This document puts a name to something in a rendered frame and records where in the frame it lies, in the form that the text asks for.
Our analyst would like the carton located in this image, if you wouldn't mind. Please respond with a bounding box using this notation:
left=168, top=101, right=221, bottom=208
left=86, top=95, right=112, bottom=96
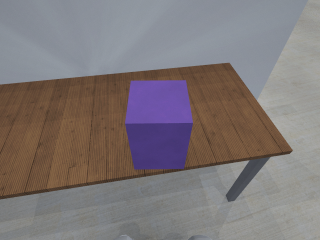
left=125, top=80, right=193, bottom=170

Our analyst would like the table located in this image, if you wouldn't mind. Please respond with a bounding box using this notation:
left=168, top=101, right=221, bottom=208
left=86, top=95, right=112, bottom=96
left=0, top=63, right=293, bottom=202

